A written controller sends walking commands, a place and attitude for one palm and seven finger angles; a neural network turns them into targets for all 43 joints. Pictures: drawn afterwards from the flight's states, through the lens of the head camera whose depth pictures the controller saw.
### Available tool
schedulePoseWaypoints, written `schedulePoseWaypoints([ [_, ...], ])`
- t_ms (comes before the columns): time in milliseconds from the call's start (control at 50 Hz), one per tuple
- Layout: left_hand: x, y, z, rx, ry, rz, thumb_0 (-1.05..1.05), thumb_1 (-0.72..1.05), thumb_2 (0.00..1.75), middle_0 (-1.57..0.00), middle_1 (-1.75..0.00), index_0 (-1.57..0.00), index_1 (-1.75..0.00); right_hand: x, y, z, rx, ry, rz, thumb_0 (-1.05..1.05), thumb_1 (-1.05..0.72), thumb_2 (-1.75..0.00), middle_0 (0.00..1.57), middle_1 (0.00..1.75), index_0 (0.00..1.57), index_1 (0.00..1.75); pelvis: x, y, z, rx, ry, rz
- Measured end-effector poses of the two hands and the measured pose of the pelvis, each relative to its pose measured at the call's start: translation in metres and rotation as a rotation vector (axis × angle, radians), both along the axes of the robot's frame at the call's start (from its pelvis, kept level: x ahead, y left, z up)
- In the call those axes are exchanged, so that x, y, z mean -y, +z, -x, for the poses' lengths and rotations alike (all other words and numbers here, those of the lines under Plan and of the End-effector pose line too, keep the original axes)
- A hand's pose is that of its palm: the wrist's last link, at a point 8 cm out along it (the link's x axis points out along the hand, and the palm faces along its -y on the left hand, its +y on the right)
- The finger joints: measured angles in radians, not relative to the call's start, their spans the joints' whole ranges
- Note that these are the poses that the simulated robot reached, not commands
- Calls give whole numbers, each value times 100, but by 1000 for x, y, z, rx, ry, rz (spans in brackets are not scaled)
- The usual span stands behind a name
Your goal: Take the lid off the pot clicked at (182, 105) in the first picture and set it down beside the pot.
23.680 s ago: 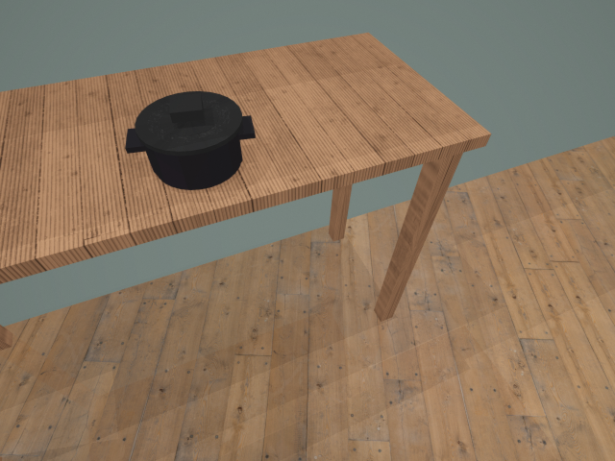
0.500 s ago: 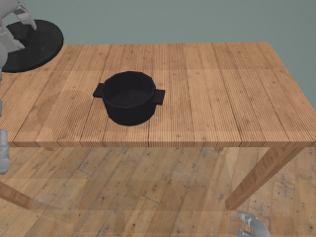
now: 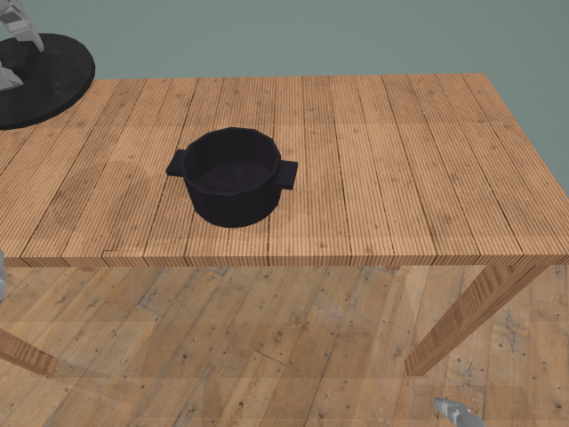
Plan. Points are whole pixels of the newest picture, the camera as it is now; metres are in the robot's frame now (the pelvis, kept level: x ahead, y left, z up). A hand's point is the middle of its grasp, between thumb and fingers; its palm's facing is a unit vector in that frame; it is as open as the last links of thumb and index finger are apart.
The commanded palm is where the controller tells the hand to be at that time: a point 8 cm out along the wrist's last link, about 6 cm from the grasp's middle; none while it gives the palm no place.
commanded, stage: lower the lid onto the table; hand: left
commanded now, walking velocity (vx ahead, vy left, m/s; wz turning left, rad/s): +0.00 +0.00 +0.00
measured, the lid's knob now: (10, 61) +0.47 +0.33 +0.28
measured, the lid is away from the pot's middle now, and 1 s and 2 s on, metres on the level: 0.23 0.20 0.22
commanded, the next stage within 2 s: none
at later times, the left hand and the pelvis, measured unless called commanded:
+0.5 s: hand (20, 101) +0.43 +0.32 +0.25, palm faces -0.17 -0.16 -0.97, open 8.3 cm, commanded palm +0.41 +0.31 +0.32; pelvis +0.00 +0.00 +0.00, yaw +0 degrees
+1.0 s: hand (61, 116) +0.44 +0.29 +0.22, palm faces -0.25 -0.16 -0.95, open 8.3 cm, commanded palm +0.43 +0.30 +0.28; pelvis +0.00 -0.01 +0.00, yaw -1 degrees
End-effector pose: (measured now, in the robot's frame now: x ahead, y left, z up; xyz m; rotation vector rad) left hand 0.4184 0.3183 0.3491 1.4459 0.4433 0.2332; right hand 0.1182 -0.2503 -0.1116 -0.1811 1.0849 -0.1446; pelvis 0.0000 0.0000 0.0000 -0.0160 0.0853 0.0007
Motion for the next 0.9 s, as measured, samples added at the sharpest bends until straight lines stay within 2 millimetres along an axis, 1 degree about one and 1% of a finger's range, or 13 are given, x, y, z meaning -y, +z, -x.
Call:
schedulePoseWaypoints([
  [100, 2, -11, -6, -32, 21, 12, 2, 21, 94, -70, -93, -56, -80, -3, -1, -3, 10, -2, -17, 1, -91, -90, 20, 30, 20, 30, -2, 0, 0, -8, -10, -2],
  [220, 10, -19, -6, -22, -13, 30, 2, 21, 94, -70, -93, -56, -80, -4, 1, -7, 26, 6, -13, 1, -91, -90, 20, 30, 20, 30, -2, -1, -2, -5, -8, -2],
  [500, 2, -42, 3, -57, -1, 37, 2, 21, 94, -70, -93, -56, -80, 2, 7, -14, 50, 23, 12, 1, -91, -90, 20, 30, 20, 30, 1, -2, 2, 6, -2, 0],
  [660, 4, -55, 1, -94, -4, 29, 2, 21, 94, -70, -93, -56, -80, 1, 5, -10, 38, 27, 20, 1, -91, -90, 20, 30, 20, 30, 3, -2, 5, 6, 8, -1],
  [780, 13, -57, -5, -104, -25, 24, 2, 21, 94, -70, -93, -56, -80, 2, 2, -2, 28, 15, 17, 1, -91, -90, 20, 30, 20, 30, 4, -2, 4, 4, 8, 0],
  [900, 22, -65, -13, -122, -48, 28, 2, 21, 94, -70, -93, -56, -80, 6, -1, 7, 8, -7, 14, 1, -91, -90, 20, 30, 20, 30, 5, -2, 3, -1, -2, -2],
])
